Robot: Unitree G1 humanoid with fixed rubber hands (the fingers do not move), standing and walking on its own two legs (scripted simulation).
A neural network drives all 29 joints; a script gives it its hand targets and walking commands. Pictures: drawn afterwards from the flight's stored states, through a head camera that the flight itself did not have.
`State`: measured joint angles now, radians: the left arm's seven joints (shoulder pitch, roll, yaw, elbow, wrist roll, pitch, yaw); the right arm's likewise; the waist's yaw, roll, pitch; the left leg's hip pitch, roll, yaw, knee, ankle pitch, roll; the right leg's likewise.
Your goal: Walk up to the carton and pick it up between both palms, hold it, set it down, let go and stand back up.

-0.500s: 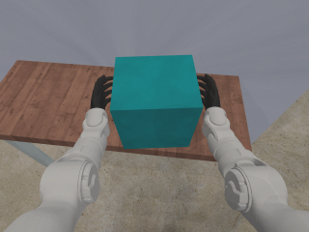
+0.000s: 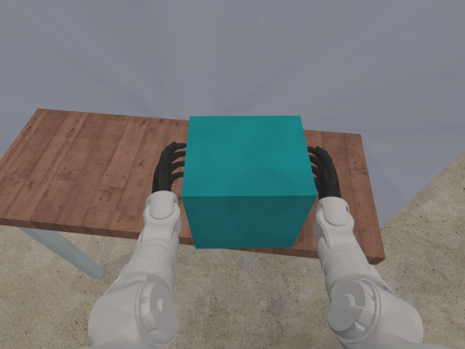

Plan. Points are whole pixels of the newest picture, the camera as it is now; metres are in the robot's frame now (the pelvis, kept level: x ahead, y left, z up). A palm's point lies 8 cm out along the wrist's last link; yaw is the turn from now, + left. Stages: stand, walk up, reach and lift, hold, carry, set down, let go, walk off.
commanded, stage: reach and lift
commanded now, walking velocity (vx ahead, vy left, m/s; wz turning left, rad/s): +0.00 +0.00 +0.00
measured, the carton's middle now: (244, 186) +0.43 +0.00 -0.02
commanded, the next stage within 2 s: none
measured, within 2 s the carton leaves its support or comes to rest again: leaves its support in 1.30 s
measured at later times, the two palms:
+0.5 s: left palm (166, 189) +0.40 +0.14 +0.03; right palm (328, 192) +0.39 -0.15 +0.03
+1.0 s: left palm (166, 190) +0.40 +0.14 +0.03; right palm (329, 193) +0.38 -0.15 +0.03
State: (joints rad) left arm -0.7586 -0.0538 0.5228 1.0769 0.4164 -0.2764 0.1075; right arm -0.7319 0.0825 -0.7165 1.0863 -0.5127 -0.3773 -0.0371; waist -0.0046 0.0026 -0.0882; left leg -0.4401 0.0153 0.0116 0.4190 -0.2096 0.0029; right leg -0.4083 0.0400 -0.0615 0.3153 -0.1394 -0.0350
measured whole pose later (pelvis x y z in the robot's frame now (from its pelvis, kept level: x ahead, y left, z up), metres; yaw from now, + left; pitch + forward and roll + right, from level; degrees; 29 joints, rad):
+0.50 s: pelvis +0.00 -0.01 +0.00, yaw +1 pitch +13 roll -1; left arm -0.73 -0.08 0.57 1.02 0.44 -0.27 0.08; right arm -0.69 0.14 -0.73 0.98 -0.56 -0.35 -0.04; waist -0.01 -0.01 -0.08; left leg -0.40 0.01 0.01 0.36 -0.18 0.00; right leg -0.38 0.03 -0.08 0.30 -0.14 -0.05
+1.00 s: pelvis +0.00 -0.01 +0.00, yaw +1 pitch +13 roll -1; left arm -0.71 -0.09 0.55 0.99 0.43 -0.26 0.07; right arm -0.67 0.13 -0.69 1.00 -0.53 -0.38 -0.06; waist -0.01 -0.02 -0.08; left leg -0.40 0.02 0.02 0.34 -0.17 0.00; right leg -0.38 0.03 -0.09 0.27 -0.12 -0.05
